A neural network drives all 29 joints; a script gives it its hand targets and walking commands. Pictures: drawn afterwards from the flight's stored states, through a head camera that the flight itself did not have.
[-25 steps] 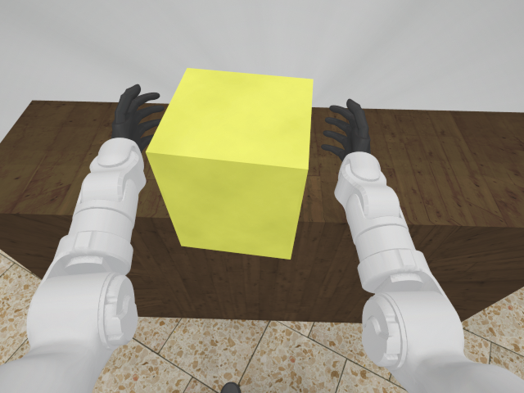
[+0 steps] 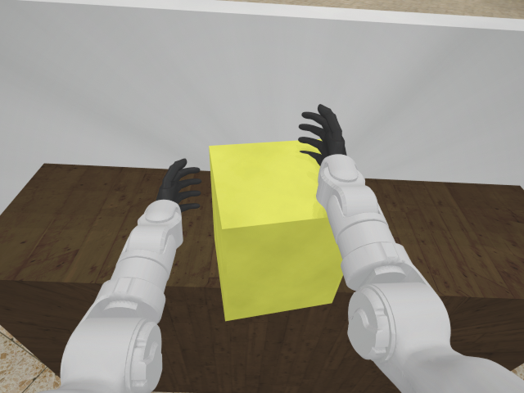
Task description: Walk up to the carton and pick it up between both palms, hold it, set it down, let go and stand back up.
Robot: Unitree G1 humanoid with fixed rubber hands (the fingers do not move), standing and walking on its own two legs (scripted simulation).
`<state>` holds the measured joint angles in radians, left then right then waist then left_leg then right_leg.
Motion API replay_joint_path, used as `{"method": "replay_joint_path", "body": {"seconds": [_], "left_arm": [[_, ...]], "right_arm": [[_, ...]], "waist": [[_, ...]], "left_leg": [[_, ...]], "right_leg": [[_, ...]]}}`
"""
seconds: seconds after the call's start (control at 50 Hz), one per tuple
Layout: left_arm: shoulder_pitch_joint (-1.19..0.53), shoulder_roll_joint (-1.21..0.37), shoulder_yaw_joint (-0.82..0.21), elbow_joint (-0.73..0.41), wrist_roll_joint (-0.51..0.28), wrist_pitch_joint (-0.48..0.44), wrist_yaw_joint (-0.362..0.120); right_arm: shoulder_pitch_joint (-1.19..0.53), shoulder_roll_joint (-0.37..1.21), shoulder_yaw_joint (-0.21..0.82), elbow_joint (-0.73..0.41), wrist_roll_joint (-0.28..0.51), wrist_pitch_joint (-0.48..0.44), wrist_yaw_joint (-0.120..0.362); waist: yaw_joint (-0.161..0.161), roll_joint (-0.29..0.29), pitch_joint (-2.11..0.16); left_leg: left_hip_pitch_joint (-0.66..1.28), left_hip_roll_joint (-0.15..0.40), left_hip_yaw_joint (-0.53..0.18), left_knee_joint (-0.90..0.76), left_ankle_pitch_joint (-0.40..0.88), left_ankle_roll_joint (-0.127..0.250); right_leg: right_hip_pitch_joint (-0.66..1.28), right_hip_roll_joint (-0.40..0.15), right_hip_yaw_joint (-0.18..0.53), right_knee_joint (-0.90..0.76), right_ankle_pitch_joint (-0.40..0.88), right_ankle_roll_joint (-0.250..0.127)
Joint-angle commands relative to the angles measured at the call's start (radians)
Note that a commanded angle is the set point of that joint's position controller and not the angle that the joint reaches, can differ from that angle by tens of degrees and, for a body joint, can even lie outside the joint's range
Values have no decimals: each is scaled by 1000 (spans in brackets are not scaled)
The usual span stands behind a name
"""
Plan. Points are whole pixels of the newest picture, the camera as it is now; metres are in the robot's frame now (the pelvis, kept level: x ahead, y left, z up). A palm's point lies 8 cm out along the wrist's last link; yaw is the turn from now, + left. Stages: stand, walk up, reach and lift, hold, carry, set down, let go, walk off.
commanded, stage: set down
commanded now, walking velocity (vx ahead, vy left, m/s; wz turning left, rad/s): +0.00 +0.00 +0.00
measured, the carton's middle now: (273, 228) +0.42 -0.01 +0.03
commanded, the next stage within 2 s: none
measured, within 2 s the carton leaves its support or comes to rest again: neither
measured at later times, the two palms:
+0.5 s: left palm (179, 157) +0.41 +0.15 +0.19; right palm (332, 154) +0.43 -0.08 +0.20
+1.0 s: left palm (180, 153) +0.42 +0.15 +0.19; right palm (329, 146) +0.44 -0.08 +0.20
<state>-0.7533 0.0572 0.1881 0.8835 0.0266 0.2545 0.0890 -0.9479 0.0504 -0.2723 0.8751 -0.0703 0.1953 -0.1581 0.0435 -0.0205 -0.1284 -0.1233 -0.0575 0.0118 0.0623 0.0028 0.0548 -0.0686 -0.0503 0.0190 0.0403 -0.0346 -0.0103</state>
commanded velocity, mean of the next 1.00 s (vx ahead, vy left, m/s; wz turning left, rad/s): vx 0.00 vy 0.00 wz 0.00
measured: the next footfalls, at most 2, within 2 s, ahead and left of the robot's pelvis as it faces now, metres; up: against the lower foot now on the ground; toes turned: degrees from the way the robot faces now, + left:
none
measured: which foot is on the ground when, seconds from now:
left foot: down 0.00-1.00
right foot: down 0.00-1.00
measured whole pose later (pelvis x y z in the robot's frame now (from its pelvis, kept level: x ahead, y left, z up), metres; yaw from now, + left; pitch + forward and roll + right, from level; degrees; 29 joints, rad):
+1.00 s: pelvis +0.00 -0.03 +0.00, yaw +1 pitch +7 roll +0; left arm -1.05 0.07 0.25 1.06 0.08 0.13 0.19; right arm -1.14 0.03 -0.31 1.14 -0.10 0.16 -0.22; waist 0.06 -0.03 -0.16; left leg -0.19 -0.02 -0.02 0.03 0.04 0.01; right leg -0.15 -0.01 -0.01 0.05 -0.02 0.01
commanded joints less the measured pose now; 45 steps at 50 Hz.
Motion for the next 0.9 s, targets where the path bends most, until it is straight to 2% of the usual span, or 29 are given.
{"method": "replay_joint_path", "body": {"seconds": [0.0,0.02,0.04,0.08,0.1,0.12,0.2,0.24,0.28,0.32,0.34,0.38,0.42,0.44,0.48,0.52,0.56,0.58,0.6,0.64,0.68,0.72,0.74,0.76,0.78,0.82,0.84,0.86,0.88], "left_arm": [[-752,148,-31,-375,-22,-115,95],[-754,110,-50,-375,-24,-109,105],[-734,113,-42,-315,-30,-103,111],[-695,86,-66,-189,-29,-91,119],[-682,99,-50,-180,-9,-85,116],[-680,64,-49,-119,4,-77,111],[-620,12,-22,77,31,-69,84],[-599,7,22,165,38,-78,71],[-626,7,48,140,62,-97,64],[-645,6,48,101,61,-116,69],[-647,13,55,107,60,-122,68],[-652,24,70,117,74,-125,65],[-654,39,88,105,72,-127,70],[-660,30,68,93,76,-127,69],[-671,32,54,81,63,-125,71],[-679,15,30,65,78,-118,77],[-658,21,39,73,74,-119,84],[-653,46,40,57,88,-117,86],[-658,19,36,78,87,-113,81],[-644,31,55,68,99,-101,89],[-625,15,35,99,88,-101,89],[-624,6,34,68,96,-103,86],[-611,20,44,63,88,-104,86],[-610,5,29,89,88,-104,83],[-604,4,41,98,89,-100,80],[-615,19,55,91,92,-104,85],[-614,11,52,102,65,-106,86],[-635,21,41,88,62,-110,86],[-628,30,41,98,49,-112,88]], "right_arm": [[-432,-102,47,41,51,13,-45],[-437,-117,37,52,31,11,-41],[-478,-129,38,48,34,8,-43],[-507,-161,37,97,47,6,-53],[-475,-161,18,122,48,7,-54],[-494,-182,-16,155,33,5,-53],[-478,-151,-33,216,7,-6,-41],[-501,-153,-53,202,-20,-29,-34],[-485,-125,-61,206,-31,-45,-29],[-481,-139,-71,210,-57,-58,-31],[-507,-124,-51,197,-57,-58,-29],[-519,-126,-59,164,-71,-65,-32],[-526,-126,-44,123,-75,-65,-40],[-539,-132,-65,125,-71,-60,-43],[-535,-120,-55,141,-67,-51,-40],[-528,-119,-60,155,-50,-43,-42],[-540,-106,-39,147,-37,-44,-45],[-524,-110,-40,151,-44,-42,-47],[-533,-121,-56,132,-50,-40,-49],[-498,-125,-49,145,-58,-32,-52],[-511,-106,-46,156,-39,-30,-53],[-499,-98,-47,176,-26,-32,-44],[-509,-87,-26,167,-25,-35,-45],[-506,-83,-25,186,-14,-37,-45],[-503,-82,-18,166,-9,-38,-48],[-504,-116,-43,178,-44,-43,-52],[-525,-109,-22,160,-29,-46,-51],[-513,-118,-26,198,-38,-45,-58],[-519,-110,-28,193,-34,-44,-63]], "waist": [[-21,104,-502],[-39,91,-565],[-28,84,-565],[-41,128,-557],[-26,155,-545],[-42,178,-492],[-30,159,-301],[-30,118,-270],[-20,93,-254],[-35,52,-277],[-31,0,-296],[-22,13,-295],[-20,-34,-298],[-22,-5,-322],[-21,-9,-332],[-29,56,-340],[-11,57,-352],[-12,25,-327],[-23,66,-326],[-5,51,-333],[3,101,-329],[12,95,-331],[19,58,-301],[20,94,-312],[28,70,-304],[15,59,-314],[12,10,-325],[-1,4,-351],[11,-16,-351]], "left_leg": [[187,63,2,146,360,-97],[215,80,-18,126,349,-104],[210,81,-10,129,312,-102],[209,76,-12,119,273,-117],[199,67,-6,114,253,-116],[171,67,-5,103,217,-120],[57,57,-16,55,80,-109],[5,48,-9,35,29,-96],[-6,47,-9,34,75,-89],[32,36,-15,21,107,-90],[54,35,-20,16,88,-77],[38,34,-18,18,76,-69],[35,30,-15,9,84,-68],[31,30,-10,0,80,-75],[52,31,-7,-6,34,-79],[65,32,-7,-4,115,-89],[60,38,-10,5,112,-81],[56,37,-1,10,130,-77],[67,26,-2,14,139,-83],[62,34,-10,9,163,-83],[81,38,-12,2,164,-83],[68,30,0,1,151,-89],[62,30,-2,12,171,-79],[66,21,14,25,178,-81],[64,21,4,28,242,-82],[53,34,-1,24,284,-85],[65,32,-10,22,239,-81],[75,40,-19,25,266,-76],[74,38,-11,20,267,-75]], "right_leg": [[-3,55,-3,76,67,-78],[-1,54,-8,64,43,-87],[-38,48,-9,57,9,-87],[-74,42,-18,48,-27,-82],[-76,36,-4,34,-23,-78],[-91,31,4,36,-46,-81],[-92,34,-5,10,-80,-62],[-52,30,-3,24,-81,-49],[-25,40,-4,16,-35,-43],[-6,46,-8,12,0,-45],[-19,47,-10,16,-1,-41],[-8,45,-11,27,5,-38],[32,51,-17,41,18,-25],[40,49,-16,30,32,-30],[19,51,-26,37,-16,-29],[22,50,-21,31,25,-36],[26,42,-15,34,17,-39],[10,49,-15,33,36,-31],[12,45,-13,22,49,-32],[9,42,-13,17,54,-33],[24,36,-8,22,44,-40],[13,41,-9,5,24,-39],[14,41,-5,10,40,-38],[27,36,3,17,59,-32],[37,43,2,18,118,-28],[49,45,-3,31,133,-23],[38,50,-9,42,114,-20],[61,50,-9,36,130,-26],[54,51,-10,42,128,-16]]}}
